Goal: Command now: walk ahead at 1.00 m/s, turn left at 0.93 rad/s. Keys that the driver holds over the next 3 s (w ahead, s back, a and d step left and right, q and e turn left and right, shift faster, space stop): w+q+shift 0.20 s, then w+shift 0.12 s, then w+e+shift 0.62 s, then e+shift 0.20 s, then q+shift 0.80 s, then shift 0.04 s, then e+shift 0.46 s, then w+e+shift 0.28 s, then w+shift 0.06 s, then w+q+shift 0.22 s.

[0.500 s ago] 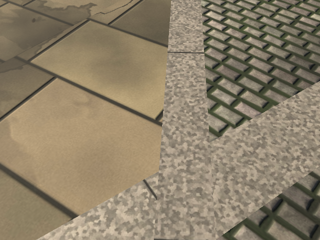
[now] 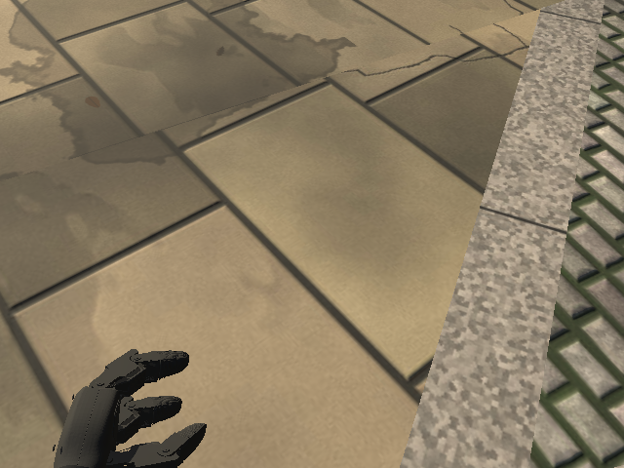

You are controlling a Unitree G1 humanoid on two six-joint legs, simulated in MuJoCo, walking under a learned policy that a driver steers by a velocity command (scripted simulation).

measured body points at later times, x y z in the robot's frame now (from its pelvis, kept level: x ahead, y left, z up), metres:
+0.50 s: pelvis +0.42 -0.03 +0.00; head +0.44 -0.01 +0.45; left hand +0.24 +0.20 -0.13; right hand +0.74 -0.13 -0.03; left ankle +0.53 +0.16 -0.68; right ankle +0.37 -0.19 -0.73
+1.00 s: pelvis +0.83 +0.07 -0.03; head +0.85 +0.04 +0.42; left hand +1.08 +0.30 -0.07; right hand +0.80 -0.23 -0.16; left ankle +0.63 +0.22 -0.73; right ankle +1.04 -0.05 -0.69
